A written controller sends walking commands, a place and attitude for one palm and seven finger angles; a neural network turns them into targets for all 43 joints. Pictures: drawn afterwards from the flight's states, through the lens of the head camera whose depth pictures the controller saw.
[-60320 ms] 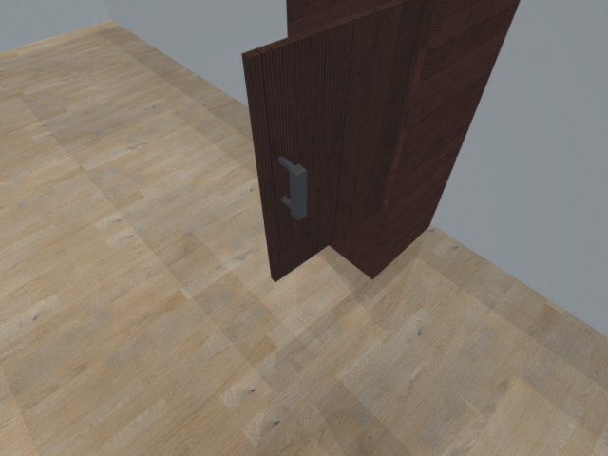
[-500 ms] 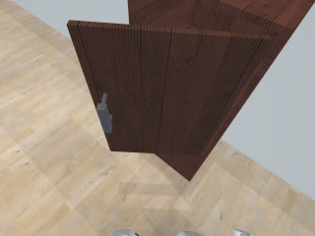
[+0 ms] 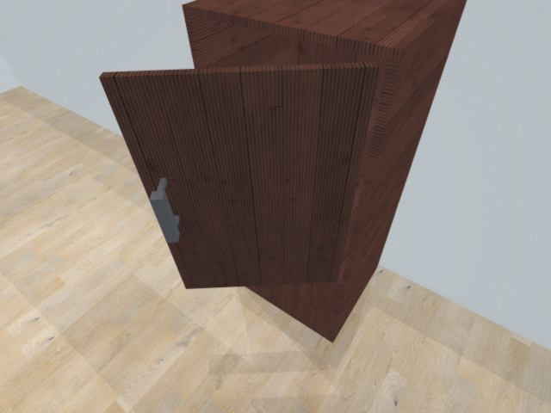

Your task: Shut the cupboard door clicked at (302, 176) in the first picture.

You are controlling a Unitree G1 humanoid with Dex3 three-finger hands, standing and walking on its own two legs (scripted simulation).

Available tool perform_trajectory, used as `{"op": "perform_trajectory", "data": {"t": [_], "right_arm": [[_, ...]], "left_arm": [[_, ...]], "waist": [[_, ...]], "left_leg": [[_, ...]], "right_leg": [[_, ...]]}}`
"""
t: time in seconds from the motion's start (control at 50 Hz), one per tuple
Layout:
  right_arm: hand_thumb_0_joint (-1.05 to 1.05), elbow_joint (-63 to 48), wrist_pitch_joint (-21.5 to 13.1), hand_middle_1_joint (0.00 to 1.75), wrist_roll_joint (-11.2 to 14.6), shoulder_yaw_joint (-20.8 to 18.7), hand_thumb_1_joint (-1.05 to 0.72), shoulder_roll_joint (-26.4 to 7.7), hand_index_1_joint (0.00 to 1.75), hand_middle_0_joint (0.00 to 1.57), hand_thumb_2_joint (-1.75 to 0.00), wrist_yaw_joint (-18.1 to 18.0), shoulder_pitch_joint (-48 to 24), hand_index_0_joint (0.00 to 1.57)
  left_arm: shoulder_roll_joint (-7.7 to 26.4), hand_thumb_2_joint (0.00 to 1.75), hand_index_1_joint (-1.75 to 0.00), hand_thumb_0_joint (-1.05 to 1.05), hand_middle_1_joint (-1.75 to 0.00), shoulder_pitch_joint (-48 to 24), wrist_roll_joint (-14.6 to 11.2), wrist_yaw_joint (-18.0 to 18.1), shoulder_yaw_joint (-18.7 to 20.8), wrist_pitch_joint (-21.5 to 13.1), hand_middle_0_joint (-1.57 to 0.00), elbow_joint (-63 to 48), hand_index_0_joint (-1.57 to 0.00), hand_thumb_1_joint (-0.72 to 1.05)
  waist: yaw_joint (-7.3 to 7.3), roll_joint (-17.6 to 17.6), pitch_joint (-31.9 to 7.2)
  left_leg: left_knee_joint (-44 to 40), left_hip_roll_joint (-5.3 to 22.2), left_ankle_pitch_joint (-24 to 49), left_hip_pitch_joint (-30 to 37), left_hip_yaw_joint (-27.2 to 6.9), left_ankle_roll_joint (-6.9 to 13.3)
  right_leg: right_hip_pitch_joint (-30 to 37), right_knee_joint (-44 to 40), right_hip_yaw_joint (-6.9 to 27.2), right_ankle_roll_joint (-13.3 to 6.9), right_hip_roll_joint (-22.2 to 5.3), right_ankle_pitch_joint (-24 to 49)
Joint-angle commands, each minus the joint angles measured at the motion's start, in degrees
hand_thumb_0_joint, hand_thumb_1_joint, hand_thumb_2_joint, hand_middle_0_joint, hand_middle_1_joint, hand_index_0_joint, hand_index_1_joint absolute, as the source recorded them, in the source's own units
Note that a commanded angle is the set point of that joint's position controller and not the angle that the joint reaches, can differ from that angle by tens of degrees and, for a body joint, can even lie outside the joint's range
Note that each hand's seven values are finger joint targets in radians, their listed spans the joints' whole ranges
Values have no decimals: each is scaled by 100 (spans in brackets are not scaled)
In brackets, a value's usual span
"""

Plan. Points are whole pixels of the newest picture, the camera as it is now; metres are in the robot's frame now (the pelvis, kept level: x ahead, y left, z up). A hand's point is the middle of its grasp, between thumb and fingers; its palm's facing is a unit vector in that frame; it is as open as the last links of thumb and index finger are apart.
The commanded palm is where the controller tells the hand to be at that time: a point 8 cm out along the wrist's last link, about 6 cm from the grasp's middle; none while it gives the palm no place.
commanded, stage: come to a stop and stand still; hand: left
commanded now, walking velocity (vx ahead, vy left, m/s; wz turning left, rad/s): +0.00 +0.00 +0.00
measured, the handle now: (167, 210) +0.48 +0.22 +0.01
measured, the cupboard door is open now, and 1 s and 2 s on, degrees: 38 38 38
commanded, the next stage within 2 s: look again from close up in 0.20 s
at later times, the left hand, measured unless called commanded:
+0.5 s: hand out of the picture -0.02 +0.17 -0.16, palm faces +0.03 -0.98 -0.20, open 7.4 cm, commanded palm none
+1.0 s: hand out of the picture +0.14 +0.21 -0.10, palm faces +0.19 -0.95 -0.26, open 7.4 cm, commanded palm +0.13 +0.25 -0.04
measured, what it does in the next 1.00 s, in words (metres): stands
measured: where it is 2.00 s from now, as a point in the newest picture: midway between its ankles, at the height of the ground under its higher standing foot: outside the picture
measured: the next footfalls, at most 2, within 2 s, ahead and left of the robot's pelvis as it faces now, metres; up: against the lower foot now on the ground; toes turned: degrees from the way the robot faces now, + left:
none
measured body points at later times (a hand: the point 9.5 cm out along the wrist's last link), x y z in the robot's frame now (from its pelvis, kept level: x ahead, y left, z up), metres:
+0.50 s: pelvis +0.01 -0.01 +0.02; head +0.01 -0.01 +0.47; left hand -0.02 +0.22 -0.14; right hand +0.03 -0.24 -0.14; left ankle +0.08 +0.12 -0.71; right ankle +0.00 -0.15 -0.71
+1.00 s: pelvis +0.04 -0.01 +0.02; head +0.06 -0.01 +0.47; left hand +0.13 +0.26 -0.08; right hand +0.12 -0.27 -0.11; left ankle +0.08 +0.12 -0.71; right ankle +0.00 -0.15 -0.71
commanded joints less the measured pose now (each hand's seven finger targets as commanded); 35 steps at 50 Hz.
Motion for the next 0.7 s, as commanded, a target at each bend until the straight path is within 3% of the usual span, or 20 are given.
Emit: {"op": "perform_trajectory", "data": {"t": [0.0, 0.06, 0.1, 0.24, 0.3, 0.48, 0.68], "right_arm": [[0, -320, -198, 30, -27, -134, -90, -600, 30, 20, -90, -91, -39, 20], [0, -145, -230, 30, -3, -99, -90, -442, 30, 20, -90, -110, 47, 20], [0, -27, -257, 30, 7, -77, -90, -417, 30, 20, -90, -115, 162, 20], [0, 284, -314, 30, 34, -86, -90, -515, 30, 20, -90, -150, 167, 20], [0, 372, -338, 30, 50, -91, -90, -551, 30, 20, -90, -159, 98, 20], [0, 466, -399, 30, 81, -102, -90, -662, 30, 20, -90, -158, -250, 20], [0, 502, -472, 30, 83, -80, -90, -871, 30, 20, -90, -168, -693, 20]], "left_arm": [[825, 90, -30, 0, -30, 325, -28, 57, 283, -166, -20, -224, -20, 90], [741, 90, -30, 0, -30, 416, -32, 41, 265, -232, -20, -62, -20, 90], [747, 90, -30, 0, -30, 334, -45, 35, 250, -256, -20, 13, -20, 90], [698, 90, -30, 0, -30, 529, -43, 16, 226, -294, -20, 378, -20, 90], [695, 90, -30, 0, -30, 604, -35, 13, 209, -334, -20, 516, -20, 90], [810, 90, -30, 0, -30, 508, -18, -5, 185, -421, -20, 720, -20, 90], [996, 90, -30, 0, -30, 267, -20, -11, 209, -444, -20, 776, -20, 90]], "waist": [[241, -122, 529], [247, -354, 444], [182, -322, 456], [215, 12, 503], [212, -54, 453], [189, -129, 527], [262, -148, 233]], "left_leg": [[-1576, 268, -1828, -65, -868, 188], [-1478, 179, -1338, 166, -717, 139], [-1438, 169, -1197, 356, -708, 102], [-1823, 303, -1393, 368, -942, 107], [-1884, 318, -1246, 503, -976, 114], [-1738, 293, -516, 915, -796, 69], [-1671, 390, 545, 1197, -759, 108]], "right_leg": [[-736, -1431, 187, -445, 93, -1200], [-651, -1735, 366, -514, -1, -1027], [-806, -1864, 482, -537, -72, -1062], [-600, -1897, 345, -461, 22, -791], [-506, -1972, 369, -461, 11, -598], [-521, -2232, 452, -435, -128, -122], [52, -2068, 308, -359, -180, 1055]]}}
